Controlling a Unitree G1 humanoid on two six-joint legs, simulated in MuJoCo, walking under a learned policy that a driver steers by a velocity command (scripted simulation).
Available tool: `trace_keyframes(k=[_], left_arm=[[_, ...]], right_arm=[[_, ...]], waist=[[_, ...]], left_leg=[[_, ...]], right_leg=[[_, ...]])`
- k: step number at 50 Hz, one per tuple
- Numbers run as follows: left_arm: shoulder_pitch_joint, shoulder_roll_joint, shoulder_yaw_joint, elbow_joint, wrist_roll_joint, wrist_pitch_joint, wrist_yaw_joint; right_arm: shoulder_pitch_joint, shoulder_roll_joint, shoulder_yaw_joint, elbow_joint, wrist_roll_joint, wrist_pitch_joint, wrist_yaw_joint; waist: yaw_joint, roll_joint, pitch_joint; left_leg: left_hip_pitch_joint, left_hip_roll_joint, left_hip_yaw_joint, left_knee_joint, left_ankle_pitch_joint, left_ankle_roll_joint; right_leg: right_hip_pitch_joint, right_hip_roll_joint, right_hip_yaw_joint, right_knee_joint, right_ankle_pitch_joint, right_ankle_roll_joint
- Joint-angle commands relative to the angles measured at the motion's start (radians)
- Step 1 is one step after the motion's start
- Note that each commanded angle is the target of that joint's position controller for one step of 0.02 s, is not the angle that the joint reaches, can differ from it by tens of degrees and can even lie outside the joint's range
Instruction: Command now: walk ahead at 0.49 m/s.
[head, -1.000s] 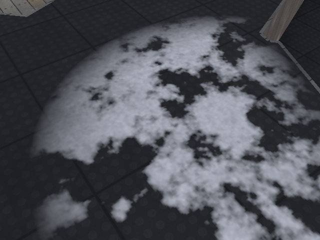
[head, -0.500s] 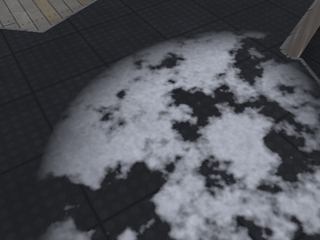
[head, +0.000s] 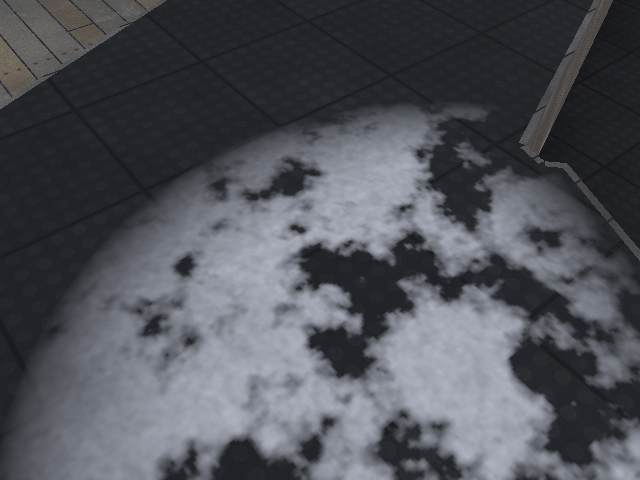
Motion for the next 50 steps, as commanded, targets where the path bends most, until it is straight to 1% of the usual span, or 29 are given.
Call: trace_keyframes(k=[1,6,9,11,12,13,14,15,16,17,18,20,22,24,30,36,37,39,40,41,42,43,44,45,46,47,48,49,50], left_arm=[[-0.034,0.022,0.001,-0.057,0.004,-0.007,-0.006],[-0.207,0.021,-0.010,-0.110,-0.010,-0.014,-0.031],[-0.254,0.035,-0.010,-0.144,-0.013,-0.025,-0.053],[-0.186,0.067,0.003,-0.136,-0.012,-0.032,-0.060],[-0.076,0.099,0.022,-0.106,-0.011,-0.033,-0.058],[0.118,0.154,0.049,-0.049,-0.011,-0.033,-0.051],[0.289,0.253,0.073,-0.019,0.015,-0.031,-0.042],[0.329,0.233,0.067,-0.006,0.009,-0.024,-0.043],[0.276,0.153,0.042,-0.014,0.006,-0.026,-0.042],[0.180,0.117,0.029,-0.032,0.005,-0.026,-0.037],[0.099,0.084,0.017,-0.038,0.008,-0.030,-0.042],[0.047,0.040,0.008,-0.028,0.021,-0.043,-0.049],[0.054,0.051,0.014,-0.003,0.024,-0.047,-0.047],[0.074,0.072,0.021,0.013,0.028,-0.049,-0.035],[0.120,0.108,0.029,0.034,0.026,-0.034,-0.001],[0.219,0.136,0.041,0.068,0.008,0.001,0.011],[0.215,0.143,0.043,0.066,0.004,0.008,0.011],[0.180,0.172,0.051,0.051,-0.001,0.018,0.016],[0.163,0.188,0.055,0.043,-0.004,0.024,0.020],[0.141,0.202,0.058,0.035,-0.006,0.031,0.022],[0.121,0.201,0.055,0.023,-0.010,0.031,0.022],[0.146,0.123,0.031,-0.009,0.025,0.016,0.016],[0.214,0.026,-0.002,-0.061,0.009,-0.028,-0.004],[0.071,0.123,0.020,-0.083,-0.030,-0.066,-0.018],[0.019,0.131,0.022,-0.105,-0.045,-0.079,-0.022],[0.020,0.124,0.023,-0.090,-0.024,-0.078,-0.012],[0.032,0.131,0.034,-0.085,0.000,-0.065,-0.005],[0.055,0.132,0.038,-0.091,0.006,-0.050,-0.006],[0.067,0.126,0.041,-0.097,0.011,-0.037,-0.006]], right_arm=[[-0.022,-0.142,-0.021,-0.060,0.006,-0.009,-0.020],[0.084,-0.165,-0.027,-0.026,0.021,0.005,-0.026],[0.107,-0.171,-0.034,-0.012,0.021,0.022,-0.032],[0.079,-0.188,-0.040,-0.020,0.020,0.032,-0.034],[0.054,-0.190,-0.040,-0.027,0.016,0.037,-0.034],[0.037,-0.166,-0.030,-0.042,0.008,0.040,-0.033],[0.109,-0.083,-0.002,-0.065,0.000,0.028,-0.025],[0.177,-0.010,0.022,-0.044,0.018,0.003,-0.018],[0.097,-0.132,-0.011,-0.056,0.047,-0.016,-0.016],[0.002,-0.168,-0.023,-0.092,0.064,-0.022,-0.019],[-0.050,-0.158,-0.027,-0.099,0.054,-0.016,-0.029],[-0.008,-0.112,-0.037,-0.090,0.037,0.017,-0.035],[0.024,-0.071,-0.038,-0.079,0.043,0.043,-0.035],[-0.025,-0.076,-0.045,-0.105,0.040,0.057,-0.037],[-0.206,-0.066,-0.049,-0.180,0.024,0.048,-0.014],[-0.384,-0.043,-0.035,-0.283,0.025,0.047,0.025],[-0.393,-0.045,-0.037,-0.298,0.027,0.047,0.032],[-0.361,-0.071,-0.049,-0.316,0.030,0.050,0.040],[-0.304,-0.095,-0.063,-0.313,0.031,0.053,0.041],[-0.190,-0.136,-0.085,-0.292,0.035,0.055,0.039],[-0.025,-0.203,-0.121,-0.251,0.034,0.056,0.025],[0.072,-0.303,-0.146,-0.226,0.032,0.064,0.001],[0.042,-0.346,-0.142,-0.260,0.019,0.048,0.007],[0.063,-0.252,-0.117,-0.257,0.012,0.041,0.011],[0.011,-0.205,-0.105,-0.259,0.016,0.032,0.009],[-0.074,-0.175,-0.094,-0.281,0.025,0.027,0.011],[-0.132,-0.143,-0.084,-0.298,0.022,0.027,0.009],[-0.149,-0.140,-0.080,-0.310,0.014,0.026,0.004],[-0.152,-0.146,-0.081,-0.313,0.017,0.024,0.000]], waist=[[0.027,0.078,0.071],[-0.034,0.085,0.102],[-0.028,0.095,0.109],[0.023,0.121,0.060],[0.086,0.131,-0.009],[0.169,0.119,-0.126],[0.179,-0.043,-0.297],[0.163,-0.231,-0.434],[0.173,-0.139,-0.319],[0.145,-0.088,-0.182],[0.108,0.004,-0.095],[0.046,-0.027,-0.038],[0.020,-0.026,-0.005],[0.020,-0.018,0.028],[0.062,0.001,0.071],[0.121,0.015,0.123],[0.113,0.008,0.121],[0.072,-0.031,0.074],[0.032,-0.057,0.029],[-0.035,-0.065,-0.036],[-0.122,-0.034,-0.121],[-0.107,0.175,-0.197],[-0.013,0.310,-0.349],[-0.080,0.159,-0.310],[-0.058,0.127,-0.183],[-0.002,0.018,-0.110],[0.035,0.009,-0.069],[0.063,0.049,-0.062],[0.076,0.053,-0.053]], left_leg=[[-0.073,0.266,-0.160,-0.137,0.225,0.142],[0.069,0.294,-0.148,-0.109,0.179,0.123],[0.184,0.343,-0.162,-0.043,0.243,0.110],[0.205,0.345,-0.150,0.046,0.445,0.090],[0.187,0.316,-0.122,0.171,0.616,0.072],[0.082,0.259,-0.082,0.390,0.641,0.042],[-0.287,0.145,-0.032,0.785,0.301,-0.016],[-0.538,0.015,-0.124,1.053,-0.374,-0.041],[-0.628,0.074,-0.232,1.150,-0.363,-0.017],[-0.646,0.128,-0.200,1.137,-0.276,-0.005],[-0.601,0.172,-0.179,1.071,-0.195,-0.009],[-0.485,0.223,-0.193,0.973,-0.104,-0.010],[-0.468,0.222,-0.184,0.954,-0.075,-0.016],[-0.540,0.222,-0.197,0.908,-0.006,-0.026],[-0.620,0.203,-0.155,0.603,0.240,-0.037],[-0.696,0.189,-0.052,0.446,0.159,-0.007],[-0.679,0.178,-0.030,0.432,0.116,0.004],[-0.548,0.119,0.038,0.420,0.022,0.037],[-0.449,0.079,0.068,0.427,-0.028,0.057],[-0.293,0.037,0.082,0.398,-0.036,0.087],[-0.028,0.015,0.043,0.309,0.033,0.129],[0.258,0.230,-0.292,0.302,0.087,0.195],[0.519,0.440,-0.896,0.118,-0.085,0.408],[0.505,0.415,-0.836,0.048,-0.080,0.337],[0.380,0.380,-0.668,0.053,-0.006,0.289],[0.214,0.331,-0.544,0.049,0.093,0.248],[0.091,0.296,-0.463,0.030,0.172,0.226],[0.008,0.282,-0.439,0.011,0.229,0.234],[-0.031,0.267,-0.413,-0.003,0.265,0.236]], right_leg=[[0.004,-0.001,-0.011,-0.201,0.163,0.012],[0.017,0.049,-0.043,-0.421,0.197,0.010],[0.005,0.064,-0.040,-0.481,0.102,-0.021],[0.139,0.103,-0.069,-0.510,0.030,-0.052],[0.299,0.140,-0.099,-0.523,0.025,-0.075],[0.567,0.128,-0.078,-0.509,0.054,-0.113],[0.994,-0.132,0.270,-0.501,0.013,-0.234],[1.176,-0.294,0.677,-0.666,-0.125,-0.328],[1.075,-0.260,0.607,-0.699,-0.164,-0.269],[0.910,-0.232,0.428,-0.719,-0.093,-0.222],[0.747,-0.183,0.299,-0.766,-0.012,-0.190],[0.591,-0.120,0.150,-0.829,0.057,-0.149],[0.527,-0.101,0.054,-0.872,0.103,-0.157],[0.531,-0.098,-0.014,-0.888,0.165,-0.159],[0.612,-0.090,-0.149,-0.911,0.183,-0.124],[0.819,-0.152,-0.216,-0.836,0.287,-0.112],[0.837,-0.159,-0.230,-0.807,0.352,-0.105],[0.841,-0.155,-0.265,-0.699,0.663,-0.084],[0.835,-0.152,-0.277,-0.600,0.828,-0.073],[0.803,-0.137,-0.287,-0.437,0.912,-0.057],[0.675,-0.091,-0.300,-0.200,0.790,-0.018],[0.366,-0.005,-0.286,0.137,0.093,0.023],[0.016,0.202,-0.071,0.428,-0.513,0.055],[-0.097,0.145,0.064,0.455,-0.453,0.024],[-0.132,0.102,0.050,0.388,-0.353,-0.001],[-0.066,0.054,0.045,0.299,-0.280,0.001],[0.003,0.027,0.039,0.225,-0.234,0.011],[0.070,0.012,0.045,0.195,-0.218,0.026],[0.091,0.008,0.040,0.149,-0.211,0.044]])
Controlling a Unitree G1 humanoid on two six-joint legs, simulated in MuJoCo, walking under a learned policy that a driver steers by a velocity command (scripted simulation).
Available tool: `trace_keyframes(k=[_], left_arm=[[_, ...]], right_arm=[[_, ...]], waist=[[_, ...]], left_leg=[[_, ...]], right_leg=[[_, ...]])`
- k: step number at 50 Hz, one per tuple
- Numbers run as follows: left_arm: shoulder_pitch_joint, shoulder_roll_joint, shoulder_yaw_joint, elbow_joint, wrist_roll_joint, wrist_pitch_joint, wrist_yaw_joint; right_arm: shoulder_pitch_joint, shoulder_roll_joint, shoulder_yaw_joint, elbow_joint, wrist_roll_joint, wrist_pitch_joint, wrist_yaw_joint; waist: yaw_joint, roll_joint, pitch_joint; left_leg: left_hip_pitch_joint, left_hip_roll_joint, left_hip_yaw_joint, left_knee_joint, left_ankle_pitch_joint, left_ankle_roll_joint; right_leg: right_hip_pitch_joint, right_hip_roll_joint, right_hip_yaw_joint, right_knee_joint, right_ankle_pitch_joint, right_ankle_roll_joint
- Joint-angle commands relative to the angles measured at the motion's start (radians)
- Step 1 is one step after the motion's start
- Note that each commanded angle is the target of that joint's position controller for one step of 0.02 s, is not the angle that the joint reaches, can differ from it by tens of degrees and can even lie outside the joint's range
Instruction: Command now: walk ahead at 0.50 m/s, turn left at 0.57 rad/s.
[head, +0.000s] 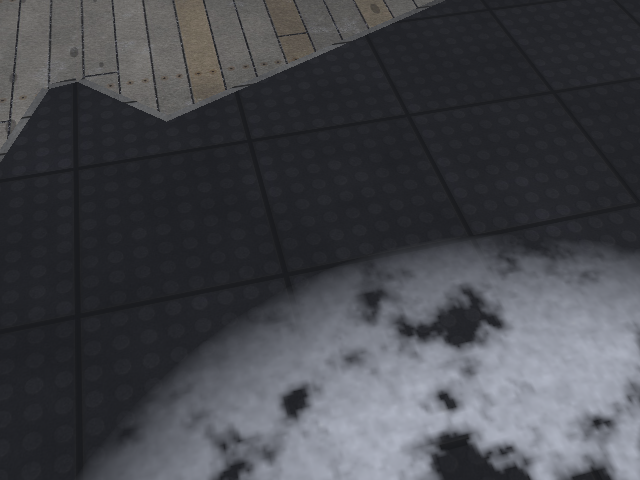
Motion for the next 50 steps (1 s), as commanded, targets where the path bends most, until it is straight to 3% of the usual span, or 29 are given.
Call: trace_keyframes(k=[1,4,7,11,14,16,17,18,19,20,21,22,23,24,25,29,34,38,40,41,42,43,44,45,46,47,48,49,50], left_arm=[[0.044,0.097,0.032,-0.067,0.019,0.009,0.004],[-0.073,0.071,0.024,-0.113,0.029,0.021,0.010],[-0.181,0.046,0.012,-0.147,0.021,0.015,0.002],[-0.270,0.068,0.013,-0.191,0.006,0.001,-0.016],[-0.248,0.106,0.025,-0.200,0.003,-0.017,-0.029],[-0.117,0.135,0.043,-0.170,0.008,-0.027,-0.025],[0.016,0.174,0.057,-0.151,0.024,-0.031,-0.019],[0.173,0.254,0.078,-0.135,0.043,-0.026,-0.010],[0.208,0.236,0.075,-0.110,0.024,-0.014,-0.020],[0.152,0.142,0.051,-0.134,0.010,-0.006,-0.018],[0.104,0.103,0.039,-0.144,0.011,0.006,-0.013],[0.057,0.090,0.031,-0.140,0.017,0.013,-0.014],[0.030,0.066,0.022,-0.135,0.022,0.014,-0.015],[0.018,0.077,0.024,-0.129,0.027,0.011,-0.015],[0.018,0.076,0.026,-0.121,0.022,0.005,-0.017],[0.070,0.118,0.040,-0.076,0.019,-0.007,-0.023],[0.108,0.151,0.042,-0.041,-0.002,0.014,-0.019],[0.185,0.183,0.045,0.001,-0.016,0.036,-0.019],[0.186,0.198,0.048,0.016,-0.024,0.049,-0.016],[0.172,0.208,0.048,0.019,-0.027,0.055,-0.014],[0.161,0.203,0.044,0.023,-0.030,0.059,-0.011],[0.162,0.171,0.029,0.017,-0.018,0.058,-0.005],[0.219,0.071,-0.008,-0.028,0.013,0.041,-0.012],[0.231,0.065,-0.016,-0.019,0.002,0.016,-0.019],[0.152,0.152,0.011,-0.037,-0.031,0.005,-0.025],[0.088,0.149,0.009,-0.056,-0.036,0.003,-0.026],[0.068,0.137,0.010,-0.054,-0.018,0.008,-0.021],[0.080,0.134,0.016,-0.048,-0.005,0.020,-0.019],[0.105,0.116,0.014,-0.041,-0.004,0.034,-0.020]], right_arm=[[-0.013,-0.113,-0.022,-0.083,0.001,-0.023,-0.016],[0.046,-0.154,-0.031,-0.078,0.004,-0.020,-0.038],[0.090,-0.153,-0.031,-0.075,0.009,-0.010,-0.047],[0.138,-0.155,-0.031,-0.062,0.015,-0.003,-0.049],[0.135,-0.156,-0.033,-0.066,0.013,0.006,-0.059],[0.098,-0.143,-0.029,-0.084,0.011,0.011,-0.059],[0.076,-0.102,-0.012,-0.103,0.002,0.008,-0.053],[0.161,-0.041,0.006,-0.127,0.005,0.002,-0.053],[0.241,-0.057,0.015,-0.138,0.025,-0.005,-0.053],[0.194,-0.155,-0.008,-0.118,0.033,-0.001,-0.052],[0.103,-0.176,-0.014,-0.134,0.023,0.006,-0.051],[0.057,-0.160,-0.014,-0.148,0.011,0.010,-0.048],[0.037,-0.143,-0.019,-0.151,0.002,0.015,-0.046],[0.066,-0.120,-0.017,-0.154,0.013,0.022,-0.041],[0.073,-0.100,-0.012,-0.153,0.016,0.028,-0.038],[0.013,-0.064,0.000,-0.178,0.005,0.028,-0.041],[-0.142,-0.039,0.021,-0.208,-0.001,0.002,-0.013],[-0.249,-0.048,0.024,-0.250,0.010,-0.006,0.003],[-0.244,-0.070,0.017,-0.259,0.008,-0.008,0.008],[-0.190,-0.091,0.006,-0.247,0.003,-0.010,0.007],[-0.062,-0.124,-0.015,-0.206,-0.003,-0.010,0.003],[0.103,-0.183,-0.042,-0.158,-0.007,-0.007,-0.008],[0.235,-0.301,-0.066,-0.142,-0.027,-0.003,-0.022],[0.251,-0.276,-0.054,-0.135,-0.011,-0.004,-0.020],[0.195,-0.209,-0.031,-0.137,-0.010,-0.008,-0.015],[0.129,-0.169,-0.018,-0.141,-0.006,-0.010,-0.014],[0.063,-0.135,-0.006,-0.143,-0.006,-0.012,-0.010],[0.018,-0.107,0.002,-0.147,-0.011,-0.016,-0.007],[-0.003,-0.103,0.002,-0.146,-0.015,-0.021,-0.005]], waist=[[0.042,0.021,-0.101],[0.012,0.040,-0.064],[-0.033,0.085,-0.055],[-0.069,0.115,-0.044],[-0.044,0.136,-0.051],[0.029,0.155,-0.097],[0.094,0.119,-0.209],[0.102,-0.080,-0.377],[0.070,-0.338,-0.436],[0.085,-0.191,-0.291],[0.090,-0.094,-0.179],[0.066,-0.046,-0.097],[0.044,-0.042,-0.054],[0.018,-0.095,-0.047],[0.016,-0.100,-0.043],[0.019,-0.044,-0.039],[0.064,-0.041,-0.013],[0.094,-0.061,0.019],[0.069,-0.084,0.011],[0.026,-0.094,-0.023],[-0.047,-0.082,-0.101],[-0.118,-0.054,-0.211],[-0.117,0.171,-0.364],[-0.105,0.259,-0.473],[-0.108,0.174,-0.330],[-0.082,0.141,-0.219],[-0.046,0.086,-0.146],[-0.009,0.097,-0.107],[0.018,0.113,-0.096]], left_leg=[[0.151,0.267,-0.327,-0.244,0.307,0.198],[0.103,0.226,-0.267,-0.252,0.344,0.171],[0.097,0.186,-0.248,-0.233,0.237,0.125],[0.148,0.216,-0.324,-0.183,0.144,0.102],[0.224,0.253,-0.413,-0.101,0.136,0.085],[0.217,0.216,-0.420,0.007,0.241,0.055],[0.136,0.161,-0.371,0.200,0.236,0.021],[-0.152,0.037,-0.244,0.545,-0.018,-0.051],[-0.394,0.020,-0.206,0.766,-0.429,-0.074],[-0.478,0.089,-0.227,0.865,-0.363,-0.081],[-0.477,0.128,-0.181,0.875,-0.276,-0.085],[-0.443,0.158,-0.162,0.830,-0.214,-0.087],[-0.403,0.188,-0.161,0.776,-0.176,-0.079],[-0.359,0.207,-0.151,0.756,-0.151,-0.082],[-0.344,0.216,-0.136,0.740,-0.140,-0.087],[-0.396,0.213,-0.147,0.584,-0.032,-0.100],[-0.338,0.204,-0.052,0.270,0.171,-0.097],[-0.316,0.179,-0.009,0.144,0.105,-0.079],[-0.268,0.156,0.009,0.096,0.029,-0.049],[-0.169,0.127,0.031,0.059,0.019,-0.028],[0.024,0.091,0.061,0.008,0.067,-0.001],[0.296,0.130,0.006,0.035,0.104,0.033],[0.691,0.410,-0.414,0.037,0.086,0.171],[0.756,0.524,-0.757,-0.129,-0.006,0.264],[0.653,0.482,-0.629,-0.146,-0.041,0.211],[0.511,0.434,-0.477,-0.157,-0.002,0.171],[0.371,0.387,-0.377,-0.189,0.059,0.147],[0.266,0.352,-0.310,-0.227,0.104,0.130],[0.199,0.338,-0.279,-0.265,0.113,0.128]], right_leg=[[-0.140,-0.050,0.023,-0.100,0.067,0.032],[-0.172,-0.018,-0.005,-0.299,0.218,0.067],[-0.128,0.033,-0.008,-0.539,0.388,0.063],[-0.081,0.073,0.005,-0.689,0.436,0.045],[-0.033,0.081,0.026,-0.747,0.339,0.015],[0.146,0.096,-0.002,-0.802,0.307,-0.025],[0.378,0.006,0.067,-0.776,0.312,-0.077],[0.762,-0.221,0.378,-0.779,0.227,-0.199],[0.882,-0.360,0.745,-0.887,0.001,-0.285],[0.766,-0.333,0.667,-0.918,-0.138,-0.246],[0.624,-0.290,0.502,-0.929,-0.091,-0.201],[0.482,-0.242,0.385,-0.961,0.020,-0.184],[0.394,-0.189,0.286,-0.992,0.098,-0.157],[0.340,-0.181,0.230,-1.017,0.141,-0.161],[0.314,-0.170,0.181,-1.040,0.185,-0.170],[0.342,-0.174,0.074,-1.075,0.360,-0.209],[0.377,-0.136,-0.050,-1.077,0.412,-0.180],[0.465,-0.181,-0.044,-1.047,0.417,-0.171],[0.512,-0.204,-0.044,-0.996,0.523,-0.156],[0.516,-0.196,-0.064,-0.924,0.674,-0.141],[0.486,-0.159,-0.111,-0.774,0.814,-0.116],[0.346,-0.111,-0.150,-0.560,0.749,-0.077],[-0.042,0.010,-0.169,-0.155,0.290,-0.011],[-0.228,0.100,-0.013,0.047,-0.232,-0.001],[-0.330,0.036,0.032,0.116,-0.191,-0.015],[-0.338,-0.009,0.007,0.081,-0.103,-0.025],[-0.296,-0.042,-0.003,0.015,-0.028,-0.020],[-0.232,-0.067,0.005,-0.043,0.026,-0.014],[-0.175,-0.075,0.007,-0.064,0.063,-0.006]])
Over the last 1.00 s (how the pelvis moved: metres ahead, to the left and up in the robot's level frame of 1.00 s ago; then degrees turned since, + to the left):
0.55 0.04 -0.01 22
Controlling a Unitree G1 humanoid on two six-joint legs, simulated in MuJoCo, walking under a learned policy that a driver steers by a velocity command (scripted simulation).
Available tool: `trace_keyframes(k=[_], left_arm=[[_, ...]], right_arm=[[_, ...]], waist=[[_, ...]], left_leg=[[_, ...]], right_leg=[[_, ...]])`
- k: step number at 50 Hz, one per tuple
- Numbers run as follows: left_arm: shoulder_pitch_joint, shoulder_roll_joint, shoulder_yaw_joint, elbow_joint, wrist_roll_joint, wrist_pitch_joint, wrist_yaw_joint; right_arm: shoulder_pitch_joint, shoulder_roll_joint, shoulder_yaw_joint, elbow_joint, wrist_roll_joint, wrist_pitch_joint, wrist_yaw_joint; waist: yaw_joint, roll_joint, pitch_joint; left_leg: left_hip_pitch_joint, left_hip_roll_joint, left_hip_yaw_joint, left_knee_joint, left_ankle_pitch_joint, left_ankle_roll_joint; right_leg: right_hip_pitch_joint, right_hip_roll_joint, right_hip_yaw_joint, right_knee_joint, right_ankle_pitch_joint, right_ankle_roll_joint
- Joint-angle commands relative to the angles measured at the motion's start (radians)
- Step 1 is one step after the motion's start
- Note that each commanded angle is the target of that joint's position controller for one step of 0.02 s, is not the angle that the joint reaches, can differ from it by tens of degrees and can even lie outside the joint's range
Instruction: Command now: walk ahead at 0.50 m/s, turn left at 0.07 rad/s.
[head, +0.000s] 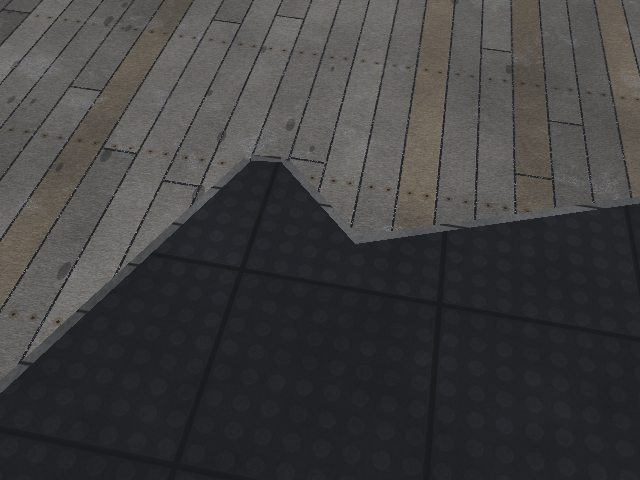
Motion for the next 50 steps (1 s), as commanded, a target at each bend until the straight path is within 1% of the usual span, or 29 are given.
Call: trace_keyframes(k=[1,4,9,12,15,16,18,19,20,21,22,23,24,25,26,27,30,32,35,39,42,43,44,45,46,47,48,49,50], left_arm=[[0.017,0.069,0.021,-0.061,0.011,0.006,0.002],[-0.037,0.053,0.018,-0.081,0.015,0.024,0.010],[-0.176,0.024,0.005,-0.116,0.006,0.020,-0.009],[-0.253,0.022,0.001,-0.153,0.002,0.019,-0.023],[-0.297,0.027,0.001,-0.192,0.005,0.018,-0.042],[-0.298,0.031,0.003,-0.202,0.006,0.017,-0.048],[-0.242,0.060,0.018,-0.209,0.009,0.019,-0.054],[-0.139,0.090,0.037,-0.190,0.009,0.022,-0.053],[0.018,0.145,0.068,-0.151,0.008,0.024,-0.043],[0.160,0.246,0.096,-0.134,0.005,0.032,-0.022],[0.125,0.283,0.095,-0.154,-0.004,0.024,-0.027],[0.143,0.201,0.073,-0.159,0.000,0.023,-0.030],[0.110,0.160,0.062,-0.160,0.006,0.020,-0.025],[0.048,0.147,0.057,-0.173,0.007,0.019,-0.024],[-0.005,0.111,0.047,-0.188,0.010,0.019,-0.020],[-0.030,0.103,0.041,-0.205,0.021,0.021,-0.016],[-0.025,0.121,0.049,-0.214,0.016,0.015,-0.003],[0.001,0.140,0.056,-0.208,0.010,0.016,0.011],[0.038,0.142,0.057,-0.198,0.002,0.026,0.023],[0.092,0.146,0.060,-0.180,-0.005,0.040,0.030],[0.087,0.143,0.062,-0.181,-0.002,0.049,0.035],[0.072,0.139,0.062,-0.187,0.000,0.052,0.035],[0.058,0.114,0.054,-0.196,0.002,0.052,0.034],[0.047,0.061,0.034,-0.214,0.012,0.048,0.029],[0.170,-0.002,0.015,-0.240,-0.006,0.039,0.030],[0.193,0.062,0.018,-0.238,-0.014,0.034,0.031],[0.116,0.139,0.039,-0.232,-0.014,0.039,0.030],[0.048,0.144,0.043,-0.244,-0.004,0.046,0.030],[0.009,0.131,0.045,-0.258,0.005,0.048,0.026]], right_arm=[[0.024,-0.104,-0.031,-0.036,-0.003,-0.027,0.001],[0.041,-0.135,-0.040,-0.002,-0.008,-0.042,-0.010],[0.092,-0.157,-0.044,0.045,-0.012,-0.042,-0.028],[0.130,-0.171,-0.049,0.078,-0.005,-0.038,-0.033],[0.143,-0.176,-0.054,0.103,0.005,-0.022,-0.038],[0.138,-0.182,-0.057,0.107,0.008,-0.015,-0.041],[0.111,-0.210,-0.064,0.100,0.009,-0.001,-0.050],[0.096,-0.219,-0.065,0.096,0.009,0.010,-0.057],[0.100,-0.207,-0.058,0.088,0.007,0.016,-0.065],[0.131,-0.156,-0.035,0.060,-0.021,0.006,-0.068],[0.203,-0.048,0.002,0.025,-0.023,-0.028,-0.048],[0.113,-0.151,-0.019,0.025,0.008,-0.065,-0.029],[0.029,-0.165,-0.021,-0.001,0.034,-0.081,-0.021],[0.000,-0.147,-0.017,-0.006,0.020,-0.087,-0.028],[-0.013,-0.158,-0.027,-0.004,-0.004,-0.080,-0.037],[0.001,-0.154,-0.030,-0.007,-0.010,-0.068,-0.038],[0.017,-0.121,-0.027,-0.015,-0.019,-0.038,-0.042],[-0.052,-0.105,-0.021,-0.038,-0.021,-0.032,-0.045],[-0.164,-0.080,-0.010,-0.063,-0.016,-0.040,-0.037],[-0.256,-0.100,-0.013,-0.090,0.002,-0.057,-0.017],[-0.229,-0.138,-0.029,-0.090,0.007,-0.071,-0.007],[-0.181,-0.148,-0.036,-0.079,0.007,-0.076,-0.008],[-0.094,-0.167,-0.049,-0.057,0.001,-0.080,-0.014],[0.038,-0.211,-0.063,-0.044,-0.017,-0.084,-0.022],[0.162,-0.301,-0.087,-0.019,-0.034,-0.073,-0.026],[0.175,-0.244,-0.076,-0.007,-0.007,-0.064,-0.019],[0.125,-0.168,-0.055,-0.022,0.000,-0.058,-0.022],[0.078,-0.142,-0.045,-0.030,-0.006,-0.049,-0.025],[0.040,-0.121,-0.036,-0.023,-0.010,-0.044,-0.025]], waist=[[0.007,0.114,-0.066],[0.014,0.092,-0.026],[-0.044,0.083,0.022],[-0.078,0.076,0.050],[-0.087,0.076,0.063],[-0.081,0.082,0.059],[-0.040,0.116,0.002],[0.019,0.120,-0.063],[0.091,0.089,-0.149],[0.125,-0.080,-0.263],[0.032,-0.283,-0.386],[0.100,-0.126,-0.390],[0.097,-0.078,-0.255],[0.052,0.028,-0.157],[0.021,0.034,-0.115],[-0.009,0.002,-0.094],[-0.033,-0.019,-0.079],[-0.015,-0.023,-0.054],[0.030,-0.051,-0.040],[0.064,-0.069,-0.027],[0.035,-0.095,-0.029],[0.006,-0.109,-0.038],[-0.041,-0.103,-0.081],[-0.103,-0.039,-0.199],[-0.079,0.234,-0.348],[-0.077,0.329,-0.338],[-0.096,0.204,-0.196],[-0.090,0.128,-0.113],[-0.072,0.106,-0.046]], left_leg=[[0.181,0.247,-0.277,-0.289,0.189,0.197],[0.159,0.250,-0.201,-0.339,0.236,0.209],[0.204,0.232,-0.054,-0.363,0.212,0.148],[0.288,0.264,-0.012,-0.357,0.203,0.132],[0.401,0.299,0.016,-0.302,0.265,0.109],[0.427,0.306,0.027,-0.270,0.335,0.099],[0.452,0.299,0.064,-0.138,0.673,0.069],[0.437,0.278,0.095,0.010,0.828,0.047],[0.339,0.230,0.126,0.231,0.823,0.013],[0.072,0.170,0.138,0.573,0.429,-0.033],[-0.332,-0.058,-0.017,0.903,-0.368,-0.091],[-0.435,0.010,-0.176,0.945,-0.349,-0.057],[-0.474,0.049,-0.151,0.912,-0.276,-0.036],[-0.440,0.094,-0.140,0.816,-0.204,-0.033],[-0.380,0.125,-0.132,0.729,-0.166,-0.041],[-0.318,0.138,-0.135,0.695,-0.140,-0.048],[-0.281,0.132,-0.112,0.582,-0.088,-0.089],[-0.302,0.117,-0.104,0.455,0.013,-0.113],[-0.251,0.074,-0.103,0.222,0.198,-0.119],[-0.182,0.029,-0.113,0.065,0.252,-0.110],[-0.125,0.022,-0.134,0.005,0.151,-0.076],[-0.062,0.020,-0.123,-0.020,0.127,-0.057],[0.073,0.027,-0.112,-0.056,0.134,-0.029],[0.308,0.153,-0.218,-0.032,0.100,0.030],[0.674,0.382,-0.614,-0.072,-0.072,0.185],[0.690,0.459,-0.850,-0.154,-0.298,0.220],[0.568,0.418,-0.722,-0.177,-0.353,0.176],[0.448,0.375,-0.576,-0.184,-0.258,0.140],[0.339,0.333,-0.472,-0.212,-0.149,0.130]], right_leg=[[-0.179,-0.071,0.045,-0.018,0.104,0.007],[-0.235,-0.072,0.051,-0.130,0.220,0.035],[-0.236,-0.030,0.044,-0.406,0.469,0.022],[-0.255,-0.009,0.034,-0.498,0.483,0.002],[-0.287,0.003,0.015,-0.550,0.395,-0.030],[-0.277,0.013,-0.003,-0.558,0.347,-0.044],[-0.158,0.071,-0.069,-0.558,0.241,-0.078],[-0.016,0.117,-0.104,-0.576,0.230,-0.102],[0.222,0.152,-0.093,-0.611,0.274,-0.137],[0.528,-0.047,0.214,-0.613,0.338,-0.216],[0.827,-0.254,0.798,-0.794,0.144,-0.423],[0.834,-0.233,0.778,-0.853,0.074,-0.365],[0.718,-0.196,0.614,-0.848,0.128,-0.318],[0.553,-0.153,0.495,-0.854,0.241,-0.288],[0.435,-0.119,0.414,-0.868,0.337,-0.270],[0.350,-0.095,0.381,-0.892,0.393,-0.268],[0.245,-0.065,0.313,-0.930,0.493,-0.282],[0.219,-0.045,0.279,-0.938,0.496,-0.267],[0.203,0.000,0.248,-0.921,0.401,-0.219],[0.240,-0.024,0.322,-0.872,0.309,-0.200],[0.310,-0.054,0.414,-0.790,0.295,-0.177],[0.312,-0.048,0.427,-0.753,0.315,-0.164],[0.291,-0.007,0.409,-0.671,0.357,-0.138],[0.198,0.048,0.343,-0.448,0.304,-0.103],[-0.137,0.196,0.194,-0.107,-0.019,-0.028],[-0.314,0.145,0.182,0.070,-0.221,-0.013],[-0.364,0.096,0.188,0.138,-0.136,-0.007],[-0.348,0.061,0.147,0.141,-0.060,-0.001],[-0.328,0.035,0.138,0.097,-0.007,0.003]])
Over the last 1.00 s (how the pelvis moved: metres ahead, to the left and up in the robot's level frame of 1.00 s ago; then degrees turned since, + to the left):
0.50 0.10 0.00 24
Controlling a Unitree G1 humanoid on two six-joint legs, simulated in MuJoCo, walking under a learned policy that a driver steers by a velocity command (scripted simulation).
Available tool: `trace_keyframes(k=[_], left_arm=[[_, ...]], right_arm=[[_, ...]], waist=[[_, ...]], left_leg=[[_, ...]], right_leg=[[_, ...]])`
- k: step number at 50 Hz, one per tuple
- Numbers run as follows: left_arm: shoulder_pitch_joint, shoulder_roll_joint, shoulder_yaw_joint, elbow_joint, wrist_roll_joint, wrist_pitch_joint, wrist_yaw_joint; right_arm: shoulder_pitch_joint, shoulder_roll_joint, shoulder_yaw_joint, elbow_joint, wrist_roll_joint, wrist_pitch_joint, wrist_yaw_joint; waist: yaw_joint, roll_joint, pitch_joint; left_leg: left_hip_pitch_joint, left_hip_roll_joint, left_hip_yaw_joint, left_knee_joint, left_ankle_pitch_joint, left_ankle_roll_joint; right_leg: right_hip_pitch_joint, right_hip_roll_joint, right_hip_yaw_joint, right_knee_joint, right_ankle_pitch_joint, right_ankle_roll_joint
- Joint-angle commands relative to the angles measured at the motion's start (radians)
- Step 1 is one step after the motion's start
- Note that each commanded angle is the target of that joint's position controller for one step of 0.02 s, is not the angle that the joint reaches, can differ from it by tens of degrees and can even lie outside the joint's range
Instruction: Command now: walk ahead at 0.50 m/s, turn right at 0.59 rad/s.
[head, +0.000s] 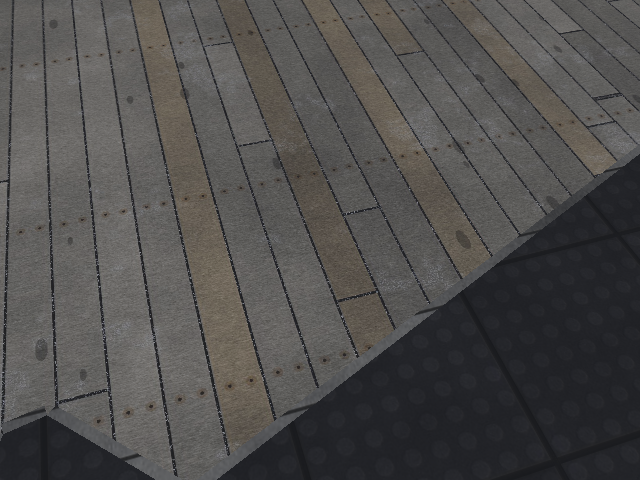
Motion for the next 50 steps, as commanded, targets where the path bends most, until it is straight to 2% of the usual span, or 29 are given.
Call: trace_keyframes(k=[1,3,7,9,12,14,16,17,19,20,21,22,23,24,25,26,27,28,31,33,38,41,43,45,46,47,48,49,50], left_arm=[[-0.074,0.116,0.035,-0.117,0.008,-0.012,-0.007],[-0.060,0.075,0.030,-0.120,-0.002,0.000,-0.014],[-0.119,0.050,0.022,-0.148,0.005,0.007,-0.016],[-0.155,0.044,0.019,-0.153,0.005,0.002,-0.025],[-0.257,0.022,0.009,-0.176,0.006,-0.009,-0.045],[-0.316,0.014,0.005,-0.198,0.003,-0.011,-0.058],[-0.351,0.021,0.006,-0.220,0.000,-0.010,-0.069],[-0.353,0.030,0.010,-0.228,0.001,-0.010,-0.074],[-0.294,0.068,0.030,-0.227,0.008,-0.003,-0.074],[-0.193,0.098,0.049,-0.206,0.011,0.000,-0.071],[-0.023,0.143,0.079,-0.160,0.008,0.004,-0.057],[0.110,0.222,0.098,-0.128,0.006,0.013,-0.033],[0.050,0.284,0.092,-0.156,0.004,-0.002,-0.035],[0.070,0.188,0.067,-0.150,0.013,-0.012,-0.044],[0.041,0.162,0.057,-0.135,0.018,-0.022,-0.046],[-0.020,0.140,0.048,-0.128,0.016,-0.030,-0.048],[-0.071,0.105,0.037,-0.130,0.020,-0.035,-0.047],[-0.098,0.090,0.030,-0.136,0.028,-0.038,-0.045],[-0.096,0.099,0.032,-0.110,0.023,-0.056,-0.038],[-0.077,0.111,0.034,-0.089,0.024,-0.059,-0.028],[-0.027,0.129,0.035,-0.042,0.020,-0.053,-0.014],[0.018,0.141,0.039,-0.004,0.012,-0.048,-0.014],[0.029,0.148,0.043,0.017,0.008,-0.042,-0.010],[0.024,0.156,0.048,0.030,0.006,-0.034,-0.005],[0.012,0.162,0.049,0.033,0.007,-0.029,-0.003],[-0.004,0.159,0.046,0.032,0.009,-0.023,-0.002],[0.004,0.125,0.031,0.028,0.019,-0.019,0.001],[0.122,0.039,0.003,0.003,0.030,-0.031,-0.002],[0.133,0.021,-0.007,0.015,0.020,-0.047,-0.005]], right_arm=[[0.102,-0.098,-0.027,-0.014,-0.006,0.007,-0.009],[0.091,-0.099,-0.028,0.000,-0.003,0.001,-0.008],[0.105,-0.144,-0.044,0.036,-0.003,-0.006,-0.009],[0.106,-0.156,-0.045,0.049,-0.002,0.000,-0.011],[0.134,-0.176,-0.047,0.071,0.004,0.012,-0.016],[0.166,-0.193,-0.050,0.089,0.012,0.021,-0.017],[0.184,-0.210,-0.055,0.103,0.022,0.034,-0.017],[0.183,-0.219,-0.058,0.106,0.027,0.040,-0.017],[0.176,-0.253,-0.069,0.105,0.036,0.052,-0.025],[0.176,-0.261,-0.070,0.108,0.040,0.059,-0.028],[0.173,-0.242,-0.060,0.108,0.041,0.060,-0.031],[0.205,-0.156,-0.028,0.088,-0.001,0.050,-0.027],[0.267,-0.082,0.005,0.041,-0.002,0.020,-0.013],[0.177,-0.192,-0.022,0.048,0.037,-0.006,0.002],[0.102,-0.191,-0.021,0.021,0.060,-0.016,0.006],[0.084,-0.169,-0.016,0.025,0.043,-0.016,-0.002],[0.079,-0.172,-0.021,0.034,0.021,-0.009,-0.008],[0.109,-0.167,-0.022,0.044,0.019,0.003,-0.006],[0.138,-0.126,-0.015,0.061,0.010,0.034,-0.006],[0.073,-0.110,-0.010,0.041,0.005,0.041,-0.010],[-0.082,-0.079,0.005,0.007,0.014,0.028,0.006],[-0.147,-0.086,0.006,-0.015,0.021,0.021,0.022],[-0.161,-0.099,0.003,-0.029,0.021,0.016,0.033],[-0.130,-0.115,-0.003,-0.025,0.019,0.012,0.040],[-0.085,-0.128,-0.010,-0.015,0.017,0.010,0.039],[0.015,-0.152,-0.026,0.014,0.015,0.010,0.034],[0.168,-0.200,-0.047,0.055,0.009,0.011,0.026],[0.283,-0.300,-0.068,0.066,-0.009,0.012,0.021],[0.337,-0.258,-0.060,0.089,0.010,0.017,0.029]], waist=[[-0.063,0.140,-0.001],[-0.044,0.167,0.012],[-0.045,0.116,0.022],[-0.055,0.107,0.024],[-0.096,0.098,0.049],[-0.117,0.094,0.070],[-0.119,0.099,0.086],[-0.108,0.106,0.083],[-0.055,0.146,0.026],[0.009,0.146,-0.034],[0.102,0.115,-0.119],[0.125,-0.062,-0.222],[0.023,-0.240,-0.360],[0.096,-0.071,-0.366],[0.086,-0.053,-0.222],[0.039,0.026,-0.129],[0.008,0.017,-0.093],[-0.023,-0.006,-0.078],[-0.049,-0.008,-0.063],[-0.035,-0.010,-0.022],[0.025,-0.025,0.032],[0.050,-0.028,0.063],[0.044,-0.034,0.072],[0.020,-0.045,0.060],[-0.007,-0.054,0.035],[-0.063,-0.046,-0.027],[-0.125,-0.011,-0.144],[-0.105,0.192,-0.315],[-0.119,0.355,-0.389]], left_leg=[[0.319,0.310,-0.360,-0.280,-0.086,0.151],[0.254,0.281,-0.249,-0.325,-0.003,0.151],[0.280,0.297,-0.117,-0.361,0.166,0.177],[0.305,0.282,-0.040,-0.359,0.224,0.162],[0.328,0.269,0.051,-0.354,0.249,0.137],[0.371,0.284,0.080,-0.348,0.258,0.130],[0.428,0.306,0.103,-0.324,0.321,0.119],[0.453,0.312,0.120,-0.292,0.416,0.110],[0.485,0.312,0.160,-0.151,0.771,0.090],[0.466,0.302,0.176,-0.006,0.893,0.080],[0.351,0.269,0.198,0.203,0.845,0.052],[0.056,0.212,0.196,0.526,0.279,0.015],[-0.294,0.009,0.050,0.850,-0.414,-0.030],[-0.378,0.062,-0.098,0.902,-0.359,-0.021],[-0.409,0.099,-0.078,0.862,-0.291,-0.008],[-0.369,0.146,-0.071,0.769,-0.217,-0.008],[-0.316,0.172,-0.070,0.698,-0.178,-0.014],[-0.256,0.186,-0.073,0.672,-0.142,-0.018],[-0.217,0.187,-0.057,0.585,-0.081,-0.051],[-0.268,0.188,-0.055,0.488,0.006,-0.071],[-0.250,0.146,-0.038,0.168,0.263,-0.067],[-0.246,0.123,-0.036,0.075,0.276,-0.046],[-0.257,0.116,-0.046,0.030,0.224,-0.017],[-0.213,0.102,-0.038,0.002,0.152,0.013],[-0.143,0.080,-0.016,-0.009,0.118,0.030],[0.000,0.045,0.020,-0.030,0.114,0.054],[0.241,0.078,-0.010,-0.001,0.147,0.091],[0.637,0.327,-0.388,0.003,0.069,0.230],[0.759,0.412,-0.756,-0.191,-0.153,0.306]], right_leg=[[-0.379,-0.142,0.012,0.094,0.104,0.014],[-0.336,-0.160,-0.015,0.058,0.138,0.017],[-0.396,-0.176,-0.019,-0.060,0.259,0.040],[-0.390,-0.174,-0.036,-0.165,0.360,0.040],[-0.349,-0.159,-0.092,-0.333,0.477,0.026],[-0.341,-0.150,-0.124,-0.406,0.476,0.013],[-0.337,-0.138,-0.150,-0.457,0.422,-0.009],[-0.314,-0.122,-0.169,-0.477,0.376,-0.026],[-0.187,-0.055,-0.227,-0.492,0.267,-0.070],[-0.041,-0.014,-0.241,-0.525,0.253,-0.101],[0.224,0.013,-0.226,-0.597,0.338,-0.141],[0.553,-0.184,0.056,-0.579,0.404,-0.205],[0.774,-0.425,0.650,-0.754,0.219,-0.405],[0.754,-0.420,0.610,-0.815,0.199,-0.361],[0.632,-0.378,0.434,-0.806,0.291,-0.314],[0.477,-0.326,0.301,-0.807,0.418,-0.271],[0.374,-0.285,0.217,-0.820,0.510,-0.248],[0.303,-0.261,0.172,-0.849,0.552,-0.241],[0.213,-0.251,0.104,-0.919,0.607,-0.255],[0.199,-0.243,0.063,-0.950,0.596,-0.249],[0.216,-0.218,-0.011,-0.970,0.470,-0.198],[0.270,-0.256,0.003,-0.953,0.426,-0.193],[0.335,-0.291,0.019,-0.919,0.450,-0.180],[0.384,-0.310,0.028,-0.874,0.525,-0.159],[0.395,-0.303,0.019,-0.823,0.637,-0.145],[0.384,-0.263,-0.013,-0.700,0.791,-0.123],[0.294,-0.204,-0.060,-0.487,0.776,-0.090],[-0.056,-0.077,-0.112,-0.097,0.433,-0.019],[-0.278,0.026,-0.032,0.110,-0.123,0.008]])
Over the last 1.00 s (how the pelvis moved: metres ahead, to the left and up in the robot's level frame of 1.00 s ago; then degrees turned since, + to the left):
0.56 -0.10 -0.01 -29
